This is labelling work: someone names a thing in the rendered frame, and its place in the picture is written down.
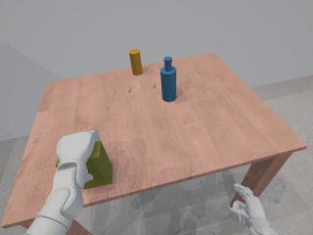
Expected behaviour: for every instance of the left robot hand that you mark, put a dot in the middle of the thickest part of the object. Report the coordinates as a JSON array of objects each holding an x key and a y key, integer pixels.
[{"x": 78, "y": 146}]

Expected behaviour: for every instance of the robot right forearm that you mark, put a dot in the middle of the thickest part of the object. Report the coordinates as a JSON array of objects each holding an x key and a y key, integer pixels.
[{"x": 260, "y": 226}]

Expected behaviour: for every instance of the sponge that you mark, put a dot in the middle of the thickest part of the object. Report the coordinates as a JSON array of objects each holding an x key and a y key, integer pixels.
[{"x": 98, "y": 165}]

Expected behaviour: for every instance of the table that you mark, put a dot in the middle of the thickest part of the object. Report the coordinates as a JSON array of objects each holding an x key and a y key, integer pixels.
[{"x": 216, "y": 123}]

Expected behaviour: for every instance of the right robot hand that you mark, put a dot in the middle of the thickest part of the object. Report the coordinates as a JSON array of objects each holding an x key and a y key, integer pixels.
[{"x": 252, "y": 208}]

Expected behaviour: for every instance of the robot left forearm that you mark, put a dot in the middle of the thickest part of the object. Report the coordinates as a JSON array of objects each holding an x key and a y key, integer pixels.
[{"x": 65, "y": 201}]

